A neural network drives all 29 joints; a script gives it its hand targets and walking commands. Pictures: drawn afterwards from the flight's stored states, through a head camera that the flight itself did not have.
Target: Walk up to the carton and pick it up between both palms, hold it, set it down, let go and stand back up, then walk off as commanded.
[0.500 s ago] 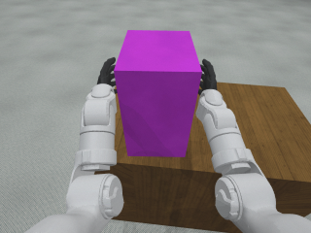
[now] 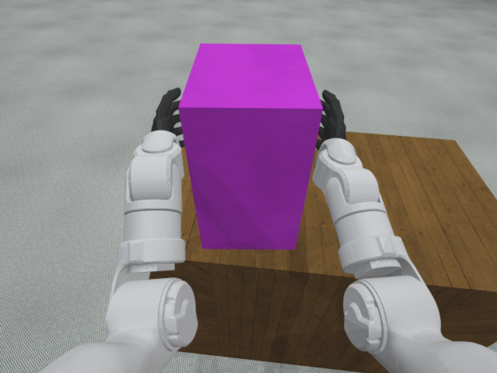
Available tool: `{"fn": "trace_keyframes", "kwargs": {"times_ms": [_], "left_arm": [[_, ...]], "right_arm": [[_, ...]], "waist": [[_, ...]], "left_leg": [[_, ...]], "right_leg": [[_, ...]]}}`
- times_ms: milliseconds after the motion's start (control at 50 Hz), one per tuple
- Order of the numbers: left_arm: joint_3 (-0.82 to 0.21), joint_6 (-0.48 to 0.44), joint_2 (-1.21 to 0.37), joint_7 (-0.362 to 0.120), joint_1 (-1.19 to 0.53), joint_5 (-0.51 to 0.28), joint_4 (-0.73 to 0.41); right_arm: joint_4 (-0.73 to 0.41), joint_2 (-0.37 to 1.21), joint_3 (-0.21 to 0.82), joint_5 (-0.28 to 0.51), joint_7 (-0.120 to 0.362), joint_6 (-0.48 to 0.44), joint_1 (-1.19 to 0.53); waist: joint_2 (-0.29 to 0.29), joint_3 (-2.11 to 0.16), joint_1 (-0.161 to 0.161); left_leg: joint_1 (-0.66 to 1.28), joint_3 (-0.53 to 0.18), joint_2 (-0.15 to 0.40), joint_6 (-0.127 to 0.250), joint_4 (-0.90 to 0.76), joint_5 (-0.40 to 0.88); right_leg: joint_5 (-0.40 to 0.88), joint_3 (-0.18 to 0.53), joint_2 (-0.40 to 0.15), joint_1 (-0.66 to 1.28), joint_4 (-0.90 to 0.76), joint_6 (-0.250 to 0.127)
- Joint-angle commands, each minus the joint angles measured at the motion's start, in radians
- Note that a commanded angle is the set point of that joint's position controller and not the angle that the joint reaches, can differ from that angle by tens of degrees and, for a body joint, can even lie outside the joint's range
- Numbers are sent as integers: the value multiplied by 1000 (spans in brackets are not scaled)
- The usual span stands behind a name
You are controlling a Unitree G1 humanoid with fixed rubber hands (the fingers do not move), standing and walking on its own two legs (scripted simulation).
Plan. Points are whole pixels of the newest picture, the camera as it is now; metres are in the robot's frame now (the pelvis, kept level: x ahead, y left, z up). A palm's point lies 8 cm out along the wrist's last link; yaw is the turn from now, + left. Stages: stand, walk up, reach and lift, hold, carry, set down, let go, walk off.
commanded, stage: hold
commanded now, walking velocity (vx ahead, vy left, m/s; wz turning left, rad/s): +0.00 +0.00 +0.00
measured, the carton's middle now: (249, 150) +0.41 +0.01 +0.17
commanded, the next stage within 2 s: none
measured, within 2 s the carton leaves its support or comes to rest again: neither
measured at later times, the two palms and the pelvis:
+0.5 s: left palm (164, 138) +0.38 +0.14 +0.22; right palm (330, 141) +0.38 -0.11 +0.21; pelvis +0.00 +0.00 +0.00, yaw +0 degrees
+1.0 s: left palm (164, 138) +0.38 +0.14 +0.22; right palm (330, 141) +0.38 -0.11 +0.21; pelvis +0.00 +0.00 +0.00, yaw +0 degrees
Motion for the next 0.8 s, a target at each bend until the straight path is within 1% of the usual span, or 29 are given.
{"fn": "trace_keyframes", "kwargs": {"times_ms": [0, 20, 40, 60, 80, 100, 140, 160, 180, 220, 240, 260, 280, 340, 360, 400, 420, 440, 460, 480, 500, 520, 540, 600, 620, 680, 700, 760, 780], "left_arm": [[-573, -65, -622, -105, -711, -125, -187], [-576, -60, -631, -103, -722, -129, -180], [-562, -59, -628, -108, -715, -122, -163], [-567, -59, -621, -105, -716, -122, -167], [-574, -54, -631, -104, -686, -120, -174], [-554, -46, -622, -108, -674, -112, -141], [-536, -53, -616, -113, -703, -102, -123], [-534, -54, -616, -112, -713, -106, -147], [-561, -53, -638, -110, -709, -115, -169], [-555, -53, -622, -110, -711, -114, -155], [-529, -47, -613, -111, -690, -95, -116], [-535, -48, -624, -114, -706, -99, -137], [-538, -53, -622, -115, -722, -104, -145], [-549, -59, -629, -106, -722, -113, -152], [-559, -58, -629, -106, -716, -118, -169], [-552, -54, -625, -108, -696, -110, -160], [-528, -52, -605, -111, -703, -95, -128], [-530, -52, -610, -113, -712, -97, -152], [-554, -55, -622, -110, -715, -112, -190], [-550, -56, -614, -109, -719, -111, -196], [-550, -51, -623, -113, -701, -108, -164], [-549, -54, -611, -111, -707, -108, -178], [-556, -55, -615, -109, -726, -113, -190], [-542, -56, -629, -110, -726, -101, -157], [-536, -52, -617, -112, -704, -99, -137], [-506, -52, -609, -115, -720, -81, -120], [-523, -54, -623, -114, -705, -97, -128], [-532, -59, -620, -116, -726, -106, -138], [-535, -59, -616, -114, -714, -102, -149]], "right_arm": [[-330, 565, 548, 238, 89, -52, -889], [-312, 555, 536, 239, 88, -48, -885], [-314, 555, 532, 234, 90, -48, -902], [-327, 555, 536, 236, 90, -49, -899], [-347, 556, 543, 238, 87, -53, -897], [-298, 534, 526, 235, 88, -40, -870], [-286, 556, 513, 216, 91, -41, -885], [-298, 561, 521, 222, 93, -44, -888], [-314, 551, 523, 233, 93, -49, -892], [-289, 539, 509, 227, 93, -44, -884], [-286, 545, 516, 225, 93, -42, -900], [-272, 541, 506, 220, 93, -42, -888], [-303, 551, 521, 228, 95, -49, -918], [-295, 561, 521, 224, 96, -48, -898], [-298, 550, 517, 226, 95, -45, -880], [-318, 552, 534, 231, 93, -47, -891], [-274, 547, 521, 223, 93, -40, -888], [-285, 554, 522, 228, 95, -41, -893], [-296, 560, 529, 236, 95, -46, -880], [-296, 551, 530, 239, 93, -41, -870], [-290, 538, 525, 232, 90, -40, -870], [-296, 539, 528, 238, 90, -42, -875], [-298, 543, 527, 235, 92, -42, -879], [-307, 561, 525, 229, 94, -48, -914], [-285, 550, 520, 230, 95, -42, -899], [-253, 548, 488, 210, 100, -43, -896], [-299, 556, 498, 220, 98, -53, -919], [-289, 554, 513, 220, 96, -48, -909], [-288, 550, 517, 224, 97, -48, -890]], "waist": [[75, -523, -52], [92, -509, -64], [69, -500, -54], [73, -502, -57], [88, -530, -54], [74, -469, -68], [72, -450, -57], [73, -472, -51], [93, -491, -59], [98, -474, -59], [72, -450, -49], [85, -450, -59], [73, -471, -52], [83, -479, -47], [98, -487, -60], [82, -490, -51], [80, -457, -46], [75, -469, -40], [90, -510, -52], [92, -492, -49], [95, -480, -60], [94, -487, -54], [93, -492, -62], [98, -493, -51], [82, -467, -45], [92, -439, -44], [80, -481, -40], [77, -486, -49], [99, -485, -45]], "left_leg": [[205, 70, -77, 12, 3, 171], [220, 66, -74, 6, 4, 172], [202, 69, -74, 14, -3, 135], [192, 72, -73, 19, -6, 126], [211, 68, -73, 10, 3, 171], [200, 66, -72, 10, -4, 141], [178, 73, -72, 21, -23, 70], [187, 74, -71, 19, -20, 98], [205, 72, -69, 6, -12, 135], [203, 68, -67, 8, -10, 119], [186, 71, -72, 17, -18, 88], [183, 68, -71, 18, -23, 84], [181, 74, -72, 16, -20, 83], [184, 73, -72, 15, -16, 97], [193, 66, -68, 8, -12, 121], [208, 72, -74, 10, -4, 149], [190, 74, -77, 17, -17, 101], [185, 77, -76, 20, -21, 96], [204, 77, -72, 13, -8, 152], [202, 72, -71, 9, -4, 162], [199, 75, -76, 6, -5, 151], [208, 72, -70, 5, 0, 165], [215, 69, -72, 6, -4, 157], [195, 73, -70, 9, -9, 124], [192, 75, -73, 11, -14, 107], [164, 76, -68, 19, -31, 49], [170, 78, -68, 15, -20, 81], [172, 75, -71, 17, -17, 89], [190, 74, -72, 14, -15, 121]], "right_leg": [[155, 1, 84, 255, -9, 61], [137, -2, 88, 231, -13, 58], [111, 0, 86, 239, -18, 55], [120, 0, 81, 241, -15, 59], [151, -5, 86, 250, -8, 59], [119, -4, 86, 234, -15, 57], [60, -1, 81, 223, -24, 54], [87, -1, 81, 231, -17, 56], [104, -2, 87, 229, -12, 54], [84, -3, 85, 217, -19, 53], [67, -1, 79, 225, -25, 55], [65, -5, 82, 228, -22, 54], [61, -4, 85, 230, -17, 55], [80, -2, 84, 225, -12, 54], [96, -8, 85, 226, -11, 56], [114, -3, 84, 233, -17, 52], [72, -2, 82, 227, -21, 58], [73, -1, 83, 235, -15, 56], [128, 2, 83, 248, -7, 53], [128, -1, 85, 245, -4, 57], [122, -1, 85, 251, -10, 53], [121, -4, 83, 241, -9, 55], [105, -8, 90, 225, -15, 54], [83, -5, 85, 229, -9, 49], [76, -1, 84, 227, -15, 52], [21, -7, 82, 216, -20, 52], [57, -5, 85, 241, -13, 50], [68, -3, 84, 238, -13, 53], [88, -3, 82, 230, -10, 56]]}}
